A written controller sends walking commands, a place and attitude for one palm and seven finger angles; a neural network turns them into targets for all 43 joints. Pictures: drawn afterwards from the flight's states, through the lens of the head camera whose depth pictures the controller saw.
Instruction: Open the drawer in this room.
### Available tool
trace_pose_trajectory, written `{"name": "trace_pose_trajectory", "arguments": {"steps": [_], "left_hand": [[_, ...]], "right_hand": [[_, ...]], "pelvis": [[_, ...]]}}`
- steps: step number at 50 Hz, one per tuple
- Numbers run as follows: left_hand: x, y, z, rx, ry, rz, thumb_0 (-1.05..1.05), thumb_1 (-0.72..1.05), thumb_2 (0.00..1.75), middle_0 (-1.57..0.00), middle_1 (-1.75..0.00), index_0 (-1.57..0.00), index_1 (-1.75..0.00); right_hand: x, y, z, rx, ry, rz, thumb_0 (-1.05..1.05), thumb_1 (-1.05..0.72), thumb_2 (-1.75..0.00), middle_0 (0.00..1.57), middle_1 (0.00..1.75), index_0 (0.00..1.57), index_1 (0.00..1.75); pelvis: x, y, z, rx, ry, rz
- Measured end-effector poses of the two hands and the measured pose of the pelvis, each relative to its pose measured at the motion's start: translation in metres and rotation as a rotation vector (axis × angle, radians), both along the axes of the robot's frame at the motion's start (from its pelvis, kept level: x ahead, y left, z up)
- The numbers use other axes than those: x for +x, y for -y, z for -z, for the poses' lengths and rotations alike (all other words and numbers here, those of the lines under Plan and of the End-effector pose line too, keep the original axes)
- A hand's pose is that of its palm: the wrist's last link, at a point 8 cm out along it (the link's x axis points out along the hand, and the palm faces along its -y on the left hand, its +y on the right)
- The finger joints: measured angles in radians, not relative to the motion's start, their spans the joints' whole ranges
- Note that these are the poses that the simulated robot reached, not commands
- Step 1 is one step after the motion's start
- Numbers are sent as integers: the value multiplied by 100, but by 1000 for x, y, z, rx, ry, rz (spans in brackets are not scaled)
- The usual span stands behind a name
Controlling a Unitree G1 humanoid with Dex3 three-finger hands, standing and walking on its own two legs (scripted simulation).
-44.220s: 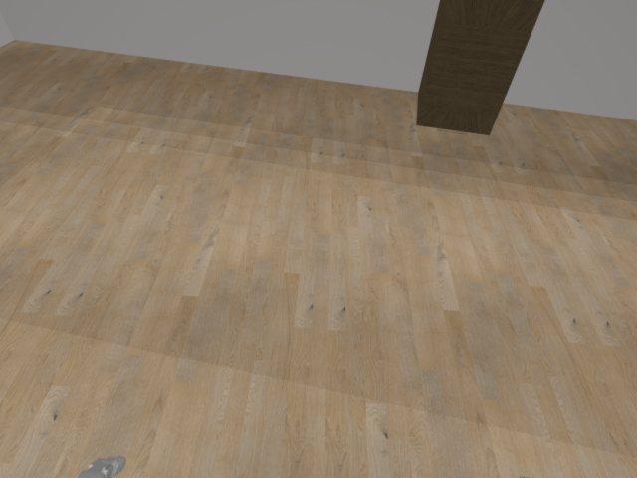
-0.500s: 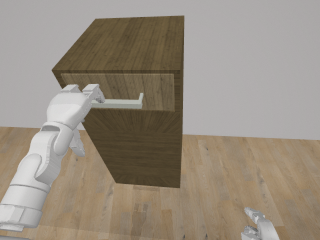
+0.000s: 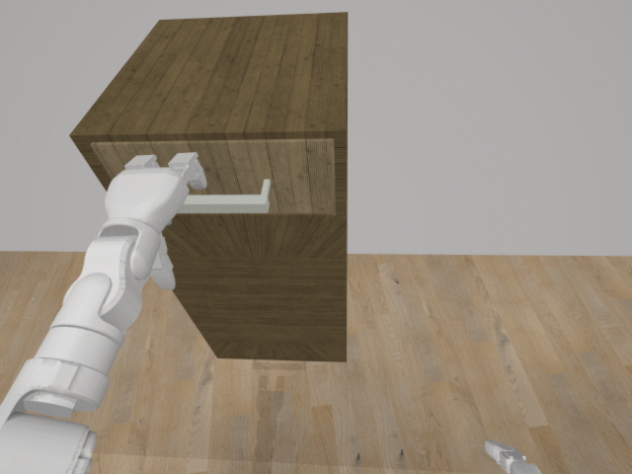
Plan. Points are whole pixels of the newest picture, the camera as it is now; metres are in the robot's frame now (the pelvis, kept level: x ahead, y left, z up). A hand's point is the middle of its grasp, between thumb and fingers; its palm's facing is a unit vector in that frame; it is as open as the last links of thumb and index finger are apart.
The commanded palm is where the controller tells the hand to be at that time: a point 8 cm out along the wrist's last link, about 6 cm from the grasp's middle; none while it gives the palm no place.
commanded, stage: move the hooked fingers above the handle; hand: left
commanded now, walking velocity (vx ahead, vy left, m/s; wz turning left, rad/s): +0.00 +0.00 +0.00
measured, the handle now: (216, 194) +0.52 +0.22 +0.03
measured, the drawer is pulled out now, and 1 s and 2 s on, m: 0.00 0.00 0.00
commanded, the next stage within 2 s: none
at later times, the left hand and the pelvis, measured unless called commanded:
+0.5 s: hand (194, 205) +0.45 +0.22 +0.09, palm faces -0.08 -0.01 -1.00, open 13.9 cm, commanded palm +0.44 +0.22 +0.15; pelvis +0.01 -0.01 -0.01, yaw +0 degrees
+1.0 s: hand (193, 198) +0.46 +0.23 +0.08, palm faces -0.08 +0.00 -1.00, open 13.8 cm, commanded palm +0.45 +0.22 +0.15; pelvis +0.01 -0.01 -0.01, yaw -2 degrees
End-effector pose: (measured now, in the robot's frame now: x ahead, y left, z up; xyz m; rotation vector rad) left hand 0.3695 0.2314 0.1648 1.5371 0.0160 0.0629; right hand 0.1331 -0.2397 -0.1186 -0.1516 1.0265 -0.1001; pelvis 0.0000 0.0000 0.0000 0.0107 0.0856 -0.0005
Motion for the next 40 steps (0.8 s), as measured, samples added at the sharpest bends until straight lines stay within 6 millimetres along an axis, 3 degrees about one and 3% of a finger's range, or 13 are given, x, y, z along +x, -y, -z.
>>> {"name": "trace_pose_trajectory", "arguments": {"steps": [10, 22, 32, 40], "left_hand": [[24, 29, 15, -16, -71, 106, 0, -49, 30, -32, -120, -32, -120], [57, 10, 15, 25, -68, -12, 0, -49, 30, -31, -120, -31, -120], [75, 39, 30, -4, -101, 114, 0, -49, 30, -32, -120, -32, -120], [91, 35, 18, 0, -11, 65, 0, -49, 30, -37, -124, -33, -121]], "right_hand": [[-3, 9, 0, -34, -8, 35, 1, -91, -89, 20, 30, 20, 30], [-39, 30, 12, -50, -123, 93, 1, -91, -89, 20, 30, 20, 30], [-65, 45, 12, -95, -182, 147, 1, -91, -89, 20, 30, 20, 30], [-85, 44, 17, -80, -211, 185, 0, -91, -89, 20, 30, 20, 30]], "pelvis": [[6, 3, 2, 0, -15, -1], [10, 11, 6, 1, -68, 6], [11, 14, 9, -2, -90, 2], [10, 13, 11, 0, -120, 24]]}}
